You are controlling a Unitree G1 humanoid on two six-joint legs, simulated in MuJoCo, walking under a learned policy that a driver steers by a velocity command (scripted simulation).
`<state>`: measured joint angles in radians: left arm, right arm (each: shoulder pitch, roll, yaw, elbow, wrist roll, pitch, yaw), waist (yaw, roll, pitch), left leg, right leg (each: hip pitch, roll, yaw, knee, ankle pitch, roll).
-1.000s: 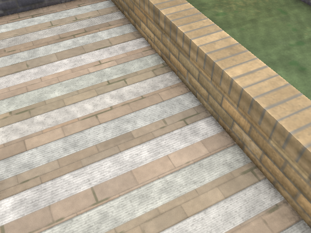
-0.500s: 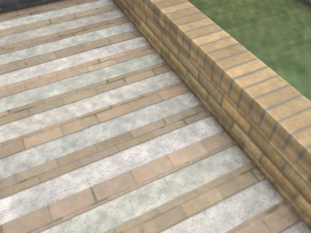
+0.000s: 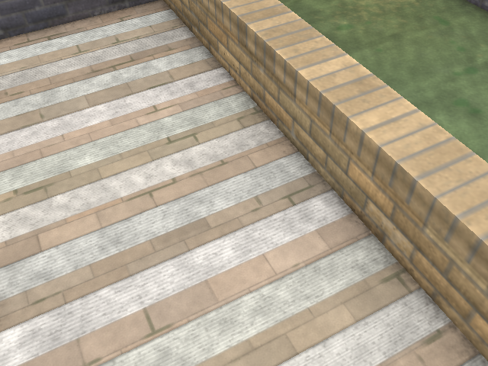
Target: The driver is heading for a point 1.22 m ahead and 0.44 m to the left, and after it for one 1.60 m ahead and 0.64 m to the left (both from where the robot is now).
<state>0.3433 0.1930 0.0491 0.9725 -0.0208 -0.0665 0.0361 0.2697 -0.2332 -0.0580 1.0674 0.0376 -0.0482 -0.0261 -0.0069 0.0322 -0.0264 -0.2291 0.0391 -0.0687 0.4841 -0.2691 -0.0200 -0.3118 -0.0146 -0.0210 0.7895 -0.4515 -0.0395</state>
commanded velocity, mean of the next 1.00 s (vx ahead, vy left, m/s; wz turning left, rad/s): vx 0.89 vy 0.00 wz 0.46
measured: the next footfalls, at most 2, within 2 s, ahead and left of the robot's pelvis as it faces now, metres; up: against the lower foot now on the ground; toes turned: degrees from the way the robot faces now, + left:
left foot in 0.48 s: +0.42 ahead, +0.08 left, +0.00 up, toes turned +10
right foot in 0.92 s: +0.89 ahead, +0.03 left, +0.00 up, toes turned +28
